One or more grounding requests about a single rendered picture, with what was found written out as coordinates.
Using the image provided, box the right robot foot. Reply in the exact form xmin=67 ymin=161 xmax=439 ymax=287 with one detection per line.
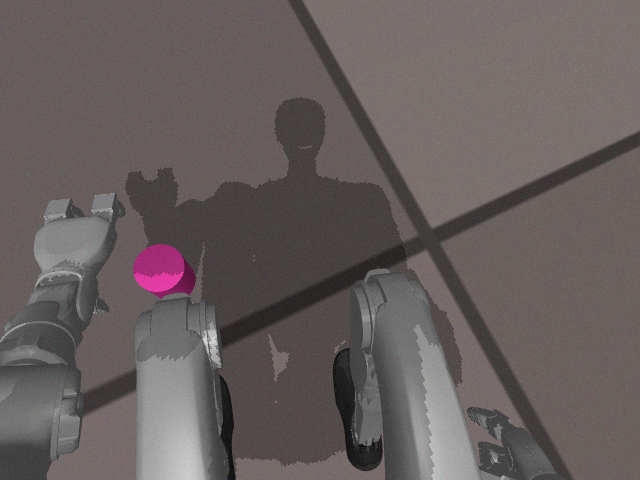
xmin=333 ymin=348 xmax=383 ymax=471

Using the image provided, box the left robot hand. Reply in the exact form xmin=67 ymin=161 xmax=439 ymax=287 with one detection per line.
xmin=34 ymin=193 xmax=126 ymax=315

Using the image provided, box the right robot hand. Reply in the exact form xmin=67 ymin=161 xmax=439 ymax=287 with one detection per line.
xmin=467 ymin=407 xmax=557 ymax=480

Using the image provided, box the left robot foot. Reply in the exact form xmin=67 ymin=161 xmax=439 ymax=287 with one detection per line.
xmin=219 ymin=375 xmax=236 ymax=480

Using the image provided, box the left robot arm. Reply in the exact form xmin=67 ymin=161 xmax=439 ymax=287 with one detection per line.
xmin=0 ymin=266 xmax=98 ymax=480

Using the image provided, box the can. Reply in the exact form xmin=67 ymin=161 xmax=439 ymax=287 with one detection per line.
xmin=133 ymin=244 xmax=196 ymax=299

